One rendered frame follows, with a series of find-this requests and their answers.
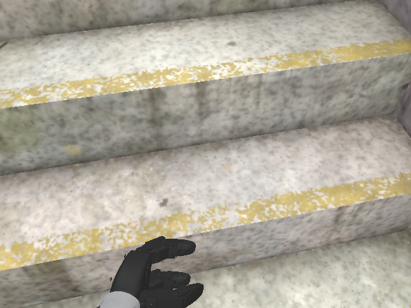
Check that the left robot forearm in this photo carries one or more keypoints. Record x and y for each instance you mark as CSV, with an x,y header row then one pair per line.
x,y
118,299

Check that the robot left hand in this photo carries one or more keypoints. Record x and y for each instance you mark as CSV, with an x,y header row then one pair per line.
x,y
154,289

